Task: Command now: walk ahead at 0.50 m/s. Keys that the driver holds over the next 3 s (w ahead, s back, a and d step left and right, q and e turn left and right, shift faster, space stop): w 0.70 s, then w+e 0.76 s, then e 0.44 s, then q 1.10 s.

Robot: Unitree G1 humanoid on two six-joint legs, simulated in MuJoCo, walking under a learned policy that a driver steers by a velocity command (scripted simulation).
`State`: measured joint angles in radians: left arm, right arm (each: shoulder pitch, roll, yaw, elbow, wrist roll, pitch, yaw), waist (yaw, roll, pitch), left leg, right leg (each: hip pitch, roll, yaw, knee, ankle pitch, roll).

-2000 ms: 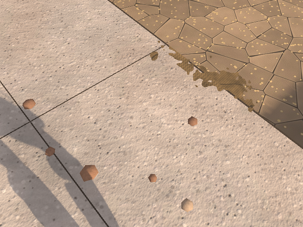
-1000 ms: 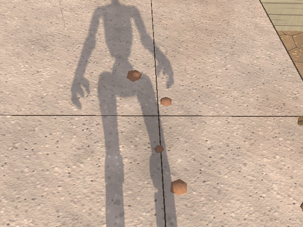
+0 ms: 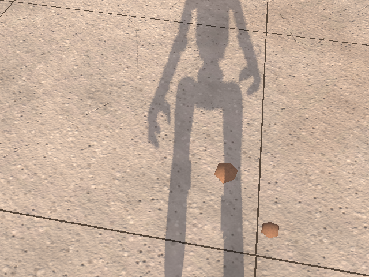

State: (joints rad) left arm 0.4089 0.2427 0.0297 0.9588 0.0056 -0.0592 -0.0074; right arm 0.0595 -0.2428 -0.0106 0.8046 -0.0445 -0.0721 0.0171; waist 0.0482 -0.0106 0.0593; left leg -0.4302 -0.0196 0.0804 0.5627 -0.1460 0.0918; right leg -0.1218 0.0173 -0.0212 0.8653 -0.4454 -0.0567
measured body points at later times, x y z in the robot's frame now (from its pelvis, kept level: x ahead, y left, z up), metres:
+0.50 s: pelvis +0.28 -0.02 +0.00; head +0.31 -0.03 +0.45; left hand +0.49 +0.21 -0.10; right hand +0.20 -0.26 -0.15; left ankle +0.10 +0.07 -0.72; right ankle +0.40 -0.09 -0.73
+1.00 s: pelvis +0.54 -0.01 +0.01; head +0.57 -0.02 +0.46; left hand +0.47 +0.23 -0.13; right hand +0.74 -0.24 -0.10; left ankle +0.69 +0.08 -0.71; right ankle +0.40 -0.10 -0.72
